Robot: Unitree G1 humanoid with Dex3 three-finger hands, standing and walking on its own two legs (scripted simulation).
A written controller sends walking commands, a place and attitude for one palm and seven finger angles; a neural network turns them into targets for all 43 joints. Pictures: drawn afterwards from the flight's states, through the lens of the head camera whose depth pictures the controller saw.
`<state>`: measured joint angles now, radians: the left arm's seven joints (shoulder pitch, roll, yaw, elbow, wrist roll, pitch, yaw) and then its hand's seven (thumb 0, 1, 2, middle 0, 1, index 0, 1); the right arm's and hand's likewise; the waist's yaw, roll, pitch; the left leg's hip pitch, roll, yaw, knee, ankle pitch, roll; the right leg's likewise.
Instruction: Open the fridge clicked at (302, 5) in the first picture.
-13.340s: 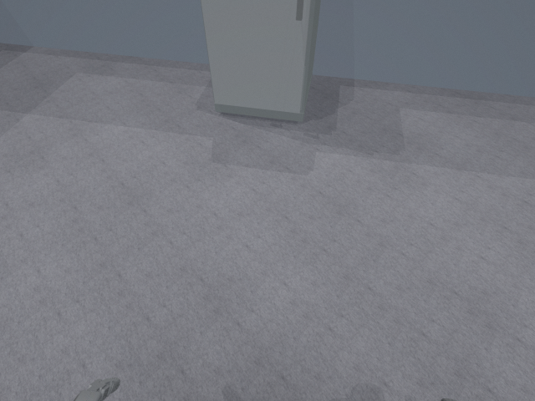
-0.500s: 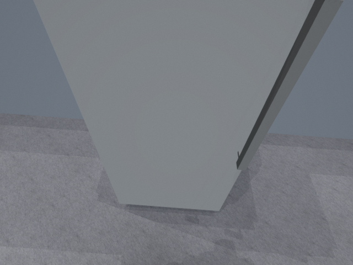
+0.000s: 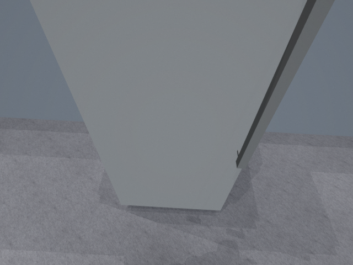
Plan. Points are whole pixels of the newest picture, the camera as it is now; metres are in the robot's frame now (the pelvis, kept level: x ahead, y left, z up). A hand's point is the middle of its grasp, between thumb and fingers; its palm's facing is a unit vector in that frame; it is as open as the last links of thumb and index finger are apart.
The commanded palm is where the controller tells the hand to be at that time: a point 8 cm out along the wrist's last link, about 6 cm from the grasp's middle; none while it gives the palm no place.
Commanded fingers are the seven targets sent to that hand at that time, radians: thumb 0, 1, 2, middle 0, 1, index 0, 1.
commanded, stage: look again from close up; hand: right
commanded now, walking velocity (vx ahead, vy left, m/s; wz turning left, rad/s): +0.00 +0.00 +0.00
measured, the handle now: (264, 104) +0.47 -0.19 +0.12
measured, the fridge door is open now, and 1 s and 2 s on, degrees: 0 0 0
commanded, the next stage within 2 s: raise the hand to about handle height in 0.42 s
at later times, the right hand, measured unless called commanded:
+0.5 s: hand out of the picture +0.01 -0.19 -0.17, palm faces +0.02 +0.98 -0.20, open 7.4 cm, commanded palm none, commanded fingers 0.00 -0.90 -0.90 0.20 0.30 0.20 0.30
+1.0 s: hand out of the picture +0.12 -0.23 -0.08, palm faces +0.15 +0.99 +0.03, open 8.9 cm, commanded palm +0.12 -0.28 -0.04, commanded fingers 0.00 -0.32 -0.65 0.24 0.68 0.24 0.68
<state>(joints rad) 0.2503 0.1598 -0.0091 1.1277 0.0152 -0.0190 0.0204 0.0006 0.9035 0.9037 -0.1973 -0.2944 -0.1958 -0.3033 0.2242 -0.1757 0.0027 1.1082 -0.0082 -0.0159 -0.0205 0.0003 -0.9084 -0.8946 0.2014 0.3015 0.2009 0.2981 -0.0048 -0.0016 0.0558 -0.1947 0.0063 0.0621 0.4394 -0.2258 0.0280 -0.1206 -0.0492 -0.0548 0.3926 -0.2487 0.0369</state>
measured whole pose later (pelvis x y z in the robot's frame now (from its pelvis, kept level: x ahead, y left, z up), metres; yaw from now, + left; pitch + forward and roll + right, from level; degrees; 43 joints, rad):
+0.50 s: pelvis +0.00 -0.01 +0.00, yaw +0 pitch -1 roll -1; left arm 0.25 0.15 -0.01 1.13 0.01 -0.02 0.02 0.00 0.90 0.90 -0.20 -0.29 -0.20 -0.30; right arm 0.23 -0.18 0.00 1.11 -0.01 -0.01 -0.02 0.00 -0.91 -0.89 0.20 0.30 0.20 0.30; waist -0.01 0.01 0.06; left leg -0.20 0.02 0.06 0.43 -0.21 0.01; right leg -0.13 -0.03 -0.06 0.39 -0.24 0.02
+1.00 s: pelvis -0.03 -0.02 -0.08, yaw -2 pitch +11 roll +1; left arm 0.14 0.28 0.08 0.48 -0.01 -0.26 0.01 0.01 0.90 0.90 -0.20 -0.29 -0.20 -0.30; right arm 0.52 -0.19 -0.19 0.12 0.28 -0.52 0.32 0.01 -0.54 -0.74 0.23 0.54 0.23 0.53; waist -0.04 0.07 -0.09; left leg -0.79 0.05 0.09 1.08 -0.48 0.01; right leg -0.76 -0.04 0.00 1.10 -0.54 0.01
